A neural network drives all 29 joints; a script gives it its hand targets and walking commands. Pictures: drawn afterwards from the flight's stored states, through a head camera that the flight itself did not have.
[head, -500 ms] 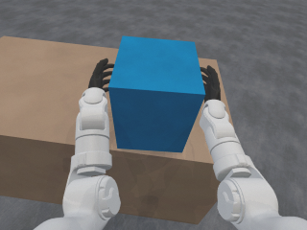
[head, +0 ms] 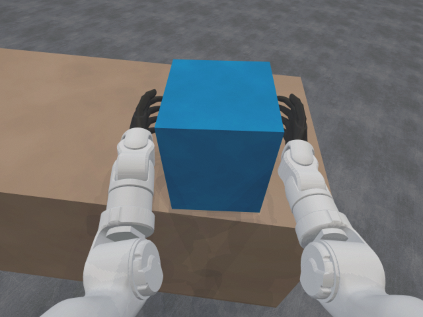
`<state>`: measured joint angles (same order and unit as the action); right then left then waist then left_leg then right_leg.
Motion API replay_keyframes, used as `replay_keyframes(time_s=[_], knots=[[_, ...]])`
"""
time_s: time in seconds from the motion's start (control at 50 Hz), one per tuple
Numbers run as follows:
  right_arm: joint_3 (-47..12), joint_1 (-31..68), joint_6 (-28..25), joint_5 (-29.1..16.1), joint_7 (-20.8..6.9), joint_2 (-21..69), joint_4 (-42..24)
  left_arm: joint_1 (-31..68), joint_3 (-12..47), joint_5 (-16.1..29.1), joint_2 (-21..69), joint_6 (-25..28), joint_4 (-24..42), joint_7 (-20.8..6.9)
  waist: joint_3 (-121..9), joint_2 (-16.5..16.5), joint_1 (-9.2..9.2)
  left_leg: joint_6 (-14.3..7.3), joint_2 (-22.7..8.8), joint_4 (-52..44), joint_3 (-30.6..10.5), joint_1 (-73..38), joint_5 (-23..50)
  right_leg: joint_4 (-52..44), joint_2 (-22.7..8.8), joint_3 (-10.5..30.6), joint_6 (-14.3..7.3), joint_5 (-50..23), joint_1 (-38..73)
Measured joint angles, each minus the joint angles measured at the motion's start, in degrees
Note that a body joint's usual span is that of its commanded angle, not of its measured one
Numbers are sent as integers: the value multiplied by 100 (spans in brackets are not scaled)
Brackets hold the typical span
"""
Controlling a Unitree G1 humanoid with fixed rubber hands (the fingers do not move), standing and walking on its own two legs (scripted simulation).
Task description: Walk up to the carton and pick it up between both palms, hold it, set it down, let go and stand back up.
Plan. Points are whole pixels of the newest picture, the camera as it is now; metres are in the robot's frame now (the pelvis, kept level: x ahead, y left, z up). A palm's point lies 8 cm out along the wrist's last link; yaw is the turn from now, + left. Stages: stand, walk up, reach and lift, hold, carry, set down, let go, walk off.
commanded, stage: set down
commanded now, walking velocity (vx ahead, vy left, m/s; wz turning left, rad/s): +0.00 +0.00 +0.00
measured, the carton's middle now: (218, 139) +0.45 -0.02 +0.10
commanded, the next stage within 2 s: none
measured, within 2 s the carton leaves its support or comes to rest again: rests again in 1.34 s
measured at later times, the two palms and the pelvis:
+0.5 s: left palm (142, 138) +0.42 +0.13 +0.13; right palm (288, 141) +0.39 -0.15 +0.13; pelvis +0.00 +0.00 +0.00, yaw -1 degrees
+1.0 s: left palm (148, 147) +0.43 +0.13 +0.10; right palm (288, 152) +0.39 -0.16 +0.10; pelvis +0.01 +0.00 +0.00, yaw -2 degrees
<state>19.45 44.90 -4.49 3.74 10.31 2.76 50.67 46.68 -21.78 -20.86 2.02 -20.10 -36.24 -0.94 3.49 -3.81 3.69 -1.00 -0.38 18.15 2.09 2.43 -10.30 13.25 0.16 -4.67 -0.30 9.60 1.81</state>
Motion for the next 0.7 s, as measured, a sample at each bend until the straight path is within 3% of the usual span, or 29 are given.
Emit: replay_keyframes(time_s=[0.14,0.36,0.7], knots=[[287,47,193,328,-46,86,99,116,-365,-220,78,11,-328,-89,82,-70,-55,-11,23,-171,62,-109,87,5,-28,43,0,-10,9],[737,-35,-83,690,-167,217,101,81,-245,-30,42,420,-632,13,-163,-42,-156,-31,10,-41,116,250,25,65,-29,65,17,-7,-334],[1135,-139,-69,1046,-286,405,11,-33,-430,-51,84,712,-915,-22,-277,-36,-188,-52,16,-60,194,415,8,83,-50,93,41,4,-541]])
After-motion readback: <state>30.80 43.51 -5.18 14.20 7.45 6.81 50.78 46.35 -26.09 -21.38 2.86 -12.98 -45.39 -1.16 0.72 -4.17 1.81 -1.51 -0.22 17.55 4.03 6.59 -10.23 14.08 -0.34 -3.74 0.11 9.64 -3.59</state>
